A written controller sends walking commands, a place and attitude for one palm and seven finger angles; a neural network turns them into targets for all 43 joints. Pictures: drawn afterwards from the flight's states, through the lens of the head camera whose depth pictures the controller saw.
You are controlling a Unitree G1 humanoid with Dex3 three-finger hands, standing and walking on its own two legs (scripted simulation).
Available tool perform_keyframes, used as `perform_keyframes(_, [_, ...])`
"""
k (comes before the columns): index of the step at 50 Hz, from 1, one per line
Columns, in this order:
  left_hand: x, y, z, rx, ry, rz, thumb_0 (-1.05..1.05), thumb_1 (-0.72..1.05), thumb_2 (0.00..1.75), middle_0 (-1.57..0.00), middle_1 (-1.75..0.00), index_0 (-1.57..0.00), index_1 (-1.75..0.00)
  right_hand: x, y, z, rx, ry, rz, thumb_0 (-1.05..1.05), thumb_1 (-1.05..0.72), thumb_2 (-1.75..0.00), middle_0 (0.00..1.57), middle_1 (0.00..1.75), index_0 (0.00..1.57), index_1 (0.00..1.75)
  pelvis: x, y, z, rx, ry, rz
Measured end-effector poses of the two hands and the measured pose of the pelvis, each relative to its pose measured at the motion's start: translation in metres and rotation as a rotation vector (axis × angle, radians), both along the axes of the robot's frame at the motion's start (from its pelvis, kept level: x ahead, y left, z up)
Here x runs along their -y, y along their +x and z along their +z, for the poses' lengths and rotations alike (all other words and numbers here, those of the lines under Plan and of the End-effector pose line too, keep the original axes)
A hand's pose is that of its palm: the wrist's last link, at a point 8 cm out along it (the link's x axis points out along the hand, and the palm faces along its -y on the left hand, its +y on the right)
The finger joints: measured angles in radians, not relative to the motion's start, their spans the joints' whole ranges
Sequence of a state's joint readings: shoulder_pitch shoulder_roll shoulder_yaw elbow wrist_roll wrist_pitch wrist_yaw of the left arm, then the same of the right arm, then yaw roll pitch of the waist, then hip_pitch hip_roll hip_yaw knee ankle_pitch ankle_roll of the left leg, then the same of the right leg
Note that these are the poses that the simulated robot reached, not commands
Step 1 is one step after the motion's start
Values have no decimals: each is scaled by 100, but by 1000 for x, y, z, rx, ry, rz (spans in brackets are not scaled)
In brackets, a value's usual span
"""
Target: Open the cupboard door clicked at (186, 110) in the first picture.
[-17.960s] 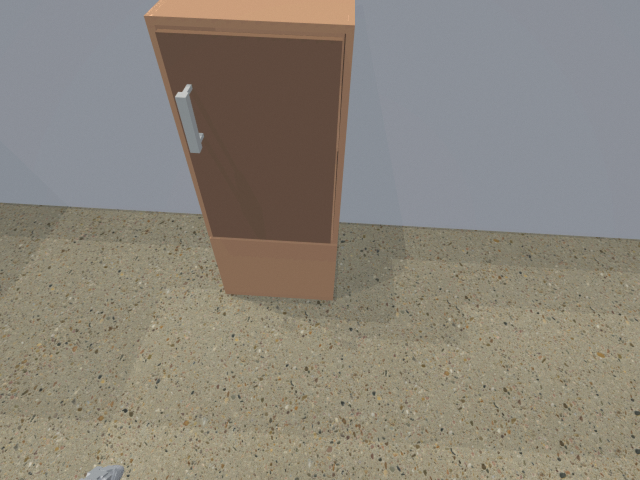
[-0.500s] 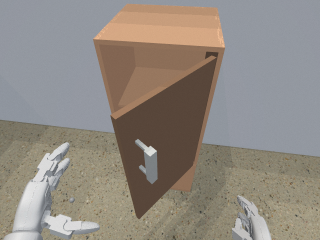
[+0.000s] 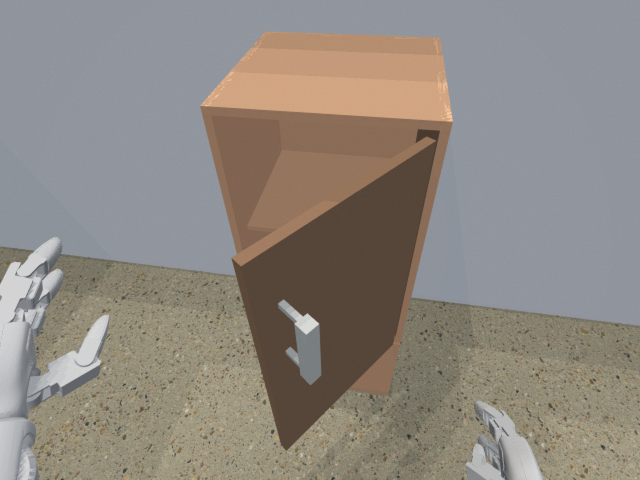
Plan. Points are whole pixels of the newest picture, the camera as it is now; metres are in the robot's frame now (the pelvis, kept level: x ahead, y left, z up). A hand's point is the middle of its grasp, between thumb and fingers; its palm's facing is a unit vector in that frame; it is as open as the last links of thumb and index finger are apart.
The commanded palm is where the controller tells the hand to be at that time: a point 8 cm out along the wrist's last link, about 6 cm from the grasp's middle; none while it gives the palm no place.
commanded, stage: draw the hand back to the body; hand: left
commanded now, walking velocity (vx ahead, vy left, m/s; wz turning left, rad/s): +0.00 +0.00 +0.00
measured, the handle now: (298, 342) +0.30 +0.08 +0.00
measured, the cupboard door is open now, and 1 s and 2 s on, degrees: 54 54 54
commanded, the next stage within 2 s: step back with the hand held close in 0.42 s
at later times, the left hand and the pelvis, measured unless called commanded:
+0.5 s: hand (94, 349) +0.18 +0.24 +0.15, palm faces +0.45 -0.80 -0.40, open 7.4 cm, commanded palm +0.13 +0.28 +0.17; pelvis +0.00 -0.02 +0.00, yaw -1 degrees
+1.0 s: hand (68, 364) +0.17 +0.26 +0.15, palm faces +0.34 -0.79 -0.51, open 7.4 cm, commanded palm +0.11 +0.30 +0.17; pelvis -0.05 +0.00 +0.00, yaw -2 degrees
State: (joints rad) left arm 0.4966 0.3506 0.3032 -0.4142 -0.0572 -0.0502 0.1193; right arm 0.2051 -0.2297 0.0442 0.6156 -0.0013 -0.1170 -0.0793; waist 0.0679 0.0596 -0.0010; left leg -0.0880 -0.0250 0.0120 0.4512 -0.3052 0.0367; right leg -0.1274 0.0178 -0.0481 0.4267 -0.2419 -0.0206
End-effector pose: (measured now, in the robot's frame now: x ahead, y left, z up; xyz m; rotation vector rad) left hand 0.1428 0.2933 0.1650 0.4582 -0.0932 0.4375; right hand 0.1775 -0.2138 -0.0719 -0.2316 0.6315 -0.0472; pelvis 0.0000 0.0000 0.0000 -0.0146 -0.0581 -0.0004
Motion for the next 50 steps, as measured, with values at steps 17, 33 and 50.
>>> perform_keyframes(17, [12,0,3,8,-8,10,1,87,89,-21,-30,-20,-30,23,-7,-5,-39,-2,-27,1,-90,-90,20,30,20,30,16,-2,3,15,4,-7])
perform_keyframes(33, [15,1,15,55,61,-10,2,89,90,-21,-30,-21,-30,33,-14,-2,-40,5,-53,1,-90,-90,21,30,20,30,22,-11,3,-19,-7,-13])
perform_keyframes(50, [-2,-15,12,28,142,-130,2,89,90,-22,-30,-21,-30,39,-72,5,-101,-68,-194,1,-90,-90,20,30,20,30,-4,-47,-2,-61,10,-42])
